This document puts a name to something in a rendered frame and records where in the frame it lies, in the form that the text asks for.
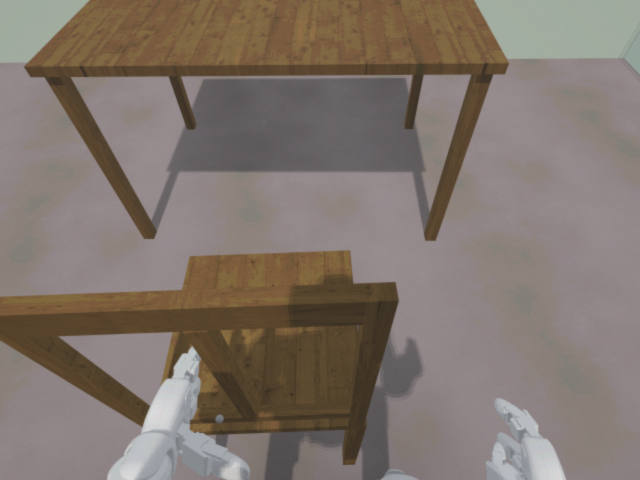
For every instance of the robot right shin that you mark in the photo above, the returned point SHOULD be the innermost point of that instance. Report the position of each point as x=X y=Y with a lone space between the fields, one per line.
x=394 y=472

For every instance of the robot left forearm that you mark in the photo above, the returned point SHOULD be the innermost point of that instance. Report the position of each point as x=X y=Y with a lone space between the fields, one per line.
x=149 y=456

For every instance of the chair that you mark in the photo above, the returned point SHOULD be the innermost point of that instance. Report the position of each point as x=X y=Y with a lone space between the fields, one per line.
x=276 y=332

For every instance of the table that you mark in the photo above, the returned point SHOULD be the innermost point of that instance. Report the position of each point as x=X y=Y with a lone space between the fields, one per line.
x=150 y=38

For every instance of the right robot hand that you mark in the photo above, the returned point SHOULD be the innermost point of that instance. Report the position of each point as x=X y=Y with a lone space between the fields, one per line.
x=534 y=459

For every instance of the left robot hand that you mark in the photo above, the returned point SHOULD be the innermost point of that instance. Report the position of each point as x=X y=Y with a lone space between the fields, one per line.
x=176 y=403

